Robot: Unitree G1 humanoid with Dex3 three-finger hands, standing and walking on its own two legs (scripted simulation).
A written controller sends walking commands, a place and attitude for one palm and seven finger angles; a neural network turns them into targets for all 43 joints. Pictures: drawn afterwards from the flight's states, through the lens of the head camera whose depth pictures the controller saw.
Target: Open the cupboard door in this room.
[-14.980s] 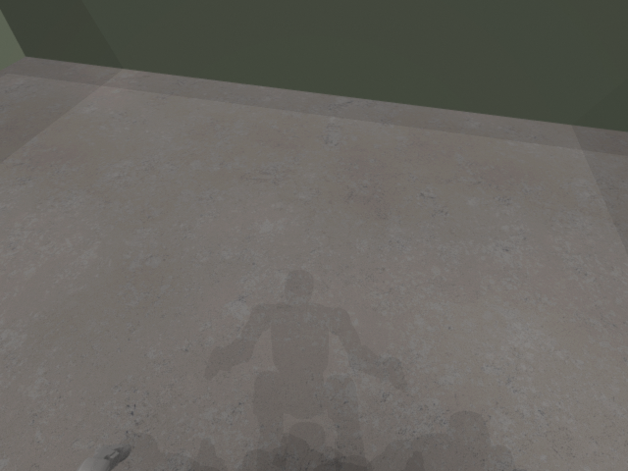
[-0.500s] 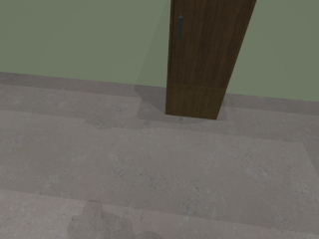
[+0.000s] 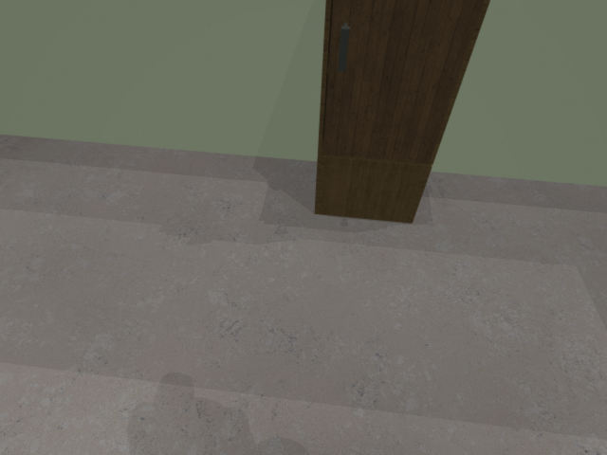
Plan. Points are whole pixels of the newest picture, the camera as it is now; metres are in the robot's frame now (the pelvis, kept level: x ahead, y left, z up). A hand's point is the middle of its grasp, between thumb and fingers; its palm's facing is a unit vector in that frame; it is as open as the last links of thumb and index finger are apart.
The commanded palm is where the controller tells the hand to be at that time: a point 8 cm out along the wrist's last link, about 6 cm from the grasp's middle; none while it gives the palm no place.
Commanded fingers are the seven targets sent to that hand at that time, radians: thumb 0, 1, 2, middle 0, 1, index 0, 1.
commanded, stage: look at it before walking up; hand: left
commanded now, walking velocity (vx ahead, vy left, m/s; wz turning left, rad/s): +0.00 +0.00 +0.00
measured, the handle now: (343, 46) +1.21 -0.04 +0.02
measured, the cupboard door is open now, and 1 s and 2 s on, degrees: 0 0 0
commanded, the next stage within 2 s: walk to a spot facing it in 0.06 s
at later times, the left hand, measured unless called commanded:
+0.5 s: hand out of the picture +0.07 +0.15 -0.17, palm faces -0.09 -0.97 -0.24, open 7.4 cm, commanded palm none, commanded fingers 0.00 0.90 0.90 -0.20 -0.30 -0.20 -0.30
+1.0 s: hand (256, 429) +0.20 +0.09 -0.17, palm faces -0.20 -0.96 -0.19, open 7.4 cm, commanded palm none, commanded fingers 0.00 0.90 0.90 -0.20 -0.30 -0.20 -0.30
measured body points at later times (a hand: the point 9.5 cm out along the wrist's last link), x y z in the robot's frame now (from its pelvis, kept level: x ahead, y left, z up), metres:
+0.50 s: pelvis +0.05 -0.04 -0.02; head +0.06 -0.08 +0.43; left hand +0.08 +0.20 -0.16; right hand -0.02 -0.25 -0.19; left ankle -0.02 +0.11 -0.74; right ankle +0.06 -0.12 -0.74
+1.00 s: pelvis +0.23 -0.08 -0.01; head +0.27 -0.11 +0.44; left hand +0.21 +0.14 -0.15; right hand +0.31 -0.34 -0.15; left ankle +0.37 +0.01 -0.70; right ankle +0.06 -0.12 -0.74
